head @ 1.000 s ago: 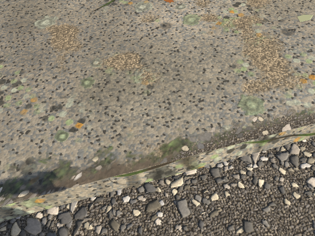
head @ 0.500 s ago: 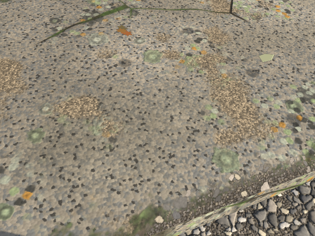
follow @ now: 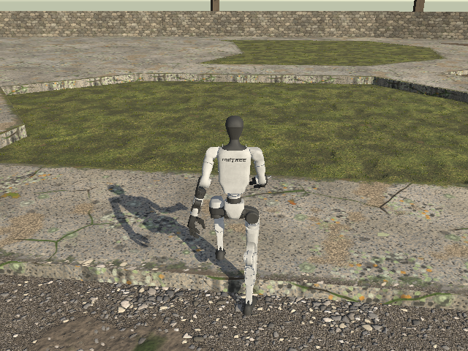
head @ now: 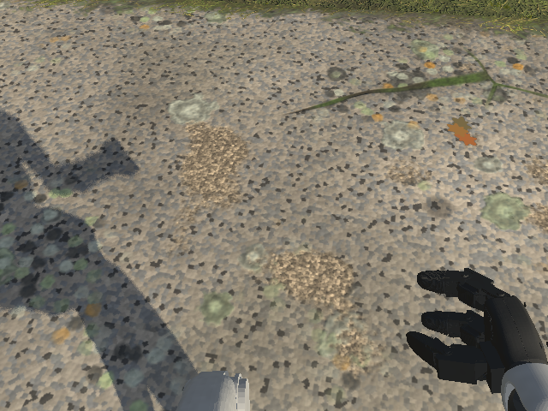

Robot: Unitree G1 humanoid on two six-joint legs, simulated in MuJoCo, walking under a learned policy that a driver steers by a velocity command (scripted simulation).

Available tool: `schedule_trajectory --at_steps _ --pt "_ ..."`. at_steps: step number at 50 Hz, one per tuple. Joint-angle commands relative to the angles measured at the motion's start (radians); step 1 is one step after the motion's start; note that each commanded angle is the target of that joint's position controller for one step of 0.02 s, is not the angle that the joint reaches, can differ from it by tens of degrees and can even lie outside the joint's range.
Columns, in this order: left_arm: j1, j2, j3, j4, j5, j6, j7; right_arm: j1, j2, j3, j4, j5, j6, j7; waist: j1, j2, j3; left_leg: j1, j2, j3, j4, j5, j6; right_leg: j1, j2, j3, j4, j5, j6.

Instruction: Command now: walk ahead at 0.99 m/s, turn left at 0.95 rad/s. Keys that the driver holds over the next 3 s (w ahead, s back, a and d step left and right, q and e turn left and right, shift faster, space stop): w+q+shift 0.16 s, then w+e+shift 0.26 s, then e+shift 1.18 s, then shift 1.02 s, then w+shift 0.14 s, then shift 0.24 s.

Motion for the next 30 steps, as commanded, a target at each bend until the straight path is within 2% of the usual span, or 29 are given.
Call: schedule_trajectory --at_steps 1,2,3,4,5,6,7,8,9,10,11,12,13,14,15,16,17,18,19,20,22,23,24,25,26,27,28,29,30 --pt "-0.166 0.080 -0.022 -0.138 -0.052 -0.030 0.027 0.085 -0.046 0.017 -0.018 0.007 0.005 0.031 -0.147 0.003 -0.037 0.713 -0.079 0.226 -0.311 0.155 0.010 -0.488 -0.100 -0.113 -0.162 1.229 -0.051" --pt "-0.117 0.220 0.010 -0.156 -0.054 -0.041 0.035 0.095 -0.060 0.008 -0.030 0.015 0.006 0.035 -0.151 -0.068 -0.109 0.779 -0.084 0.233 -0.420 0.104 0.013 -0.364 -0.158 -0.073 -0.051 1.594 -0.075" --pt "-0.140 0.315 0.046 -0.180 -0.049 -0.038 0.044 0.202 -0.097 -0.008 -0.007 0.010 0.006 0.045 -0.203 -0.156 -0.193 0.800 -0.097 0.195 -0.540 0.044 0.031 -0.186 -0.207 -0.051 0.135 1.809 -0.078" --pt "-0.186 0.358 0.072 -0.225 -0.039 -0.014 0.040 0.366 -0.137 -0.033 0.044 0.004 -0.004 0.048 -0.251 -0.194 -0.295 0.880 -0.130 0.148 -0.640 -0.053 0.047 -0.069 -0.235 -0.010 0.383 1.831 -0.093" --pt "-0.202 0.371 0.094 -0.271 -0.028 0.004 0.021 0.482 -0.211 -0.066 0.067 0.011 -0.012 0.044 -0.266 -0.210 -0.360 1.053 -0.187 0.011 -0.812 -0.224 0.070 -0.107 -0.258 0.054 0.734 1.681 -0.108" --pt "-0.179 0.212 0.076 -0.284 -0.008 0.006 -0.006 0.356 -0.271 -0.103 0.072 0.040 -0.031 0.039 -0.164 -0.020 -0.268 1.169 -0.104 -0.298 -1.058 -0.168 0.163 -0.416 -0.119 0.090 1.156 0.491 -0.072" --pt "-0.272 0.096 0.039 -0.453 0.004 -0.023 -0.036 0.312 -0.380 -0.140 0.075 0.023 -0.013 0.030 -0.107 0.288 -0.289 1.334 0.084 -0.910 -1.372 -0.076 0.293 -0.906 0.090 0.191 1.632 0.095 -0.011" --pt "-0.350 0.092 0.030 -0.538 0.031 -0.054 -0.038 0.402 -0.370 -0.143 0.087 0.009 -0.015 0.013 -0.114 0.124 -0.300 1.432 0.146 -1.072 -1.492 -0.130 0.299 -1.081 0.062 0.348 1.756 0.111 -0.046" --pt "-0.348 0.056 0.012 -0.526 0.018 -0.061 -0.027 0.455 -0.317 -0.130 0.157 0.007 -0.039 0.000 -0.086 -0.007 -0.174 1.354 0.174 -0.983 -1.503 -0.032 0.242 -1.134 0.019 0.345 1.733 0.093 -0.058" --pt "-0.330 -0.006 -0.018 -0.518 0.014 -0.048 -0.011 0.469 -0.257 -0.116 0.208 -0.002 -0.061 -0.010 -0.018 -0.091 -0.013 1.168 0.139 -0.812 -1.454 0.161 0.187 -1.127 -0.009 0.327 1.691 0.042 -0.049" --pt "-0.300 -0.012 -0.028 -0.502 0.014 -0.020 -0.004 0.425 -0.210 -0.101 0.210 -0.018 -0.079 -0.017 0.041 -0.132 0.051 1.021 0.116 -0.653 -1.415 0.222 0.162 -1.078 -0.039 0.306 1.600 -0.020 -0.035" --pt "-0.269 -0.012 -0.026 -0.469 0.017 0.013 0.000 0.391 -0.165 -0.085 0.225 -0.016 -0.099 -0.015 0.083 -0.143 0.062 0.941 0.088 -0.525 -1.439 0.261 0.119 -1.023 -0.056 0.309 1.541 -0.027 -0.038" --pt "-0.259 0.017 -0.020 -0.469 0.003 0.043 0.003 0.395 -0.137 -0.068 0.234 -0.012 -0.123 0.000 0.103 -0.117 0.074 0.864 0.076 -0.422 -1.468 0.341 0.081 -0.953 -0.066 0.301 1.408 -0.036 -0.045" --pt "-0.334 0.037 -0.018 -0.495 -0.005 0.059 0.001 0.393 -0.143 -0.067 0.256 -0.007 -0.141 0.011 0.103 -0.106 0.123 0.784 0.042 -0.347 -1.540 0.344 0.051 -0.902 -0.079 0.284 1.213 -0.045 -0.047" --pt "-0.406 0.056 -0.016 -0.511 -0.007 0.062 -0.003 0.403 -0.165 -0.073 0.269 -0.006 -0.153 0.010 0.075 -0.099 0.154 0.780 0.005 -0.264 -1.615 0.446 0.038 -0.861 -0.077 0.240 1.026 0.007 -0.046" --pt "-0.442 0.056 -0.017 -0.508 -0.012 0.060 -0.011 0.421 -0.179 -0.076 0.281 -0.004 -0.157 0.008 0.046 -0.079 0.145 0.819 -0.030 -0.200 -1.666 0.573 0.020 -0.819 -0.063 0.189 0.893 0.092 -0.047" --pt "-0.450 0.042 -0.026 -0.514 -0.021 0.048 -0.023 0.414 -0.183 -0.075 0.283 0.001 -0.164 0.007 0.042 -0.043 0.126 0.831 -0.054 -0.135 -1.680 0.680 -0.005 -0.707 -0.070 0.166 0.710 0.218 -0.060" --pt "-0.469 0.025 -0.033 -0.502 -0.031 0.041 -0.040 0.432 -0.197 -0.077 0.293 0.012 -0.174 0.007 0.021 -0.037 0.080 0.871 -0.052 -0.091 -1.745 0.730 -0.021 -0.586 -0.059 0.126 0.566 0.366 -0.085" --pt "-0.485 0.013 -0.033 -0.484 -0.040 0.038 -0.052 0.472 -0.228 -0.085 0.307 0.021 -0.183 0.009 -0.007 -0.027 0.041 0.962 -0.014 -0.077 -1.797 0.788 -0.024 -0.513 -0.034 0.113 0.462 0.494 -0.106" --pt "-0.440 0.046 -0.019 -0.432 -0.055 0.045 -0.058 0.470 -0.263 -0.094 0.301 0.019 -0.181 0.008 -0.001 -0.025 -0.043 1.115 -0.003 -0.039 -1.792 0.969 -0.042 -0.460 0.036 0.095 0.433 0.526 -0.108" --pt "-0.408 0.082 -0.003 -0.408 -0.049 0.039 -0.054 0.506 -0.281 -0.101 0.305 0.003 -0.181 -0.003 0.018 0.077 -0.032 1.336 0.069 0.004 -1.676 1.367 -0.105 -0.490 0.082 0.061 0.343 0.496 -0.129" --pt "-0.341 0.106 0.009 -0.375 -0.034 0.037 -0.047 0.505 -0.280 -0.104 0.307 -0.006 -0.170 -0.015 0.054 0.102 -0.056 1.385 0.077 0.023 -1.559 1.440 -0.132 -0.431 0.115 0.057 0.303 0.507 -0.134" --pt "-0.195 0.142 0.029 -0.316 -0.026 0.037 -0.041 0.482 -0.280 -0.107 0.293 -0.025 -0.152 -0.028 0.120 0.103 -0.124 1.381 0.077 0.036 -1.361 1.471 -0.152 -0.277 0.164 0.058 0.289 0.497 -0.135" --pt "-0.009 0.173 0.046 -0.257 -0.018 0.036 -0.035 0.411 -0.288 -0.109 0.266 -0.027 -0.135 -0.043 0.225 0.089 -0.160 1.317 0.059 0.055 -1.050 1.480 -0.174 -0.119 0.154 0.099 0.200 0.565 -0.164" --pt "0.100 0.202 0.068 -0.215 -0.012 0.040 -0.019 0.306 -0.265 -0.107 0.232 -0.015 -0.129 -0.045 0.309 -0.053 -0.135 1.082 -0.090 0.070 -0.560 0.809 -0.198 0.049 0.065 0.217 0.108 0.661 -0.231" --pt "0.076 0.263 0.081 -0.207 -0.013 0.045 -0.010 0.356 -0.094 -0.063 0.168 -0.024 -0.141 -0.032 0.142 -0.322 -0.143 0.613 -0.192 0.002 -0.176 -0.195 -0.216 0.340 -0.128 0.442 0.426 1.417 -0.300" --pt "-0.031 0.213 0.051 -0.291 0.012 -0.001 -0.016 0.499 -0.100 -0.025 0.120 0.005 -0.169 0.003 0.070 -0.236 -0.456 0.482 -0.147 -0.306 -0.042 -0.187 -0.248 0.515 -0.277 0.852 0.276 1.102 -0.469" --pt "-0.138 0.220 0.080 -0.363 -0.020 0.004 -0.019 0.429 -0.208 -0.041 0.110 0.027 -0.178 0.006 0.091 -0.076 -0.426 0.518 -0.098 -0.298 -0.141 -0.091 -0.219 0.401 -0.254 0.884 0.169 0.787 -0.464" --pt "-0.244 0.203 0.077 -0.393 -0.059 0.009 -0.014 0.369 -0.233 -0.046 0.084 0.027 -0.177 0.011 0.028 0.060 -0.240 0.497 -0.054 -0.257 -0.250 -0.031 -0.201 0.181 -0.203 0.824 0.087 0.605 -0.443"
Next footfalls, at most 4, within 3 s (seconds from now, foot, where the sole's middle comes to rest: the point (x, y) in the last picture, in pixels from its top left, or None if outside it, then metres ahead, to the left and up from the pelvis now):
0.12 left None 0.25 0.05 -0.64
0.52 right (275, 288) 0.73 0.03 -0.64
0.90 left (232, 201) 1.01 0.15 -0.64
1.30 right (303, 260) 0.81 -0.04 -0.64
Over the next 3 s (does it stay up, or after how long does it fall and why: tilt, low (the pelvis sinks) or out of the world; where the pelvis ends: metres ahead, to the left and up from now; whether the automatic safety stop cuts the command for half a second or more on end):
stays up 0.94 0.00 0.13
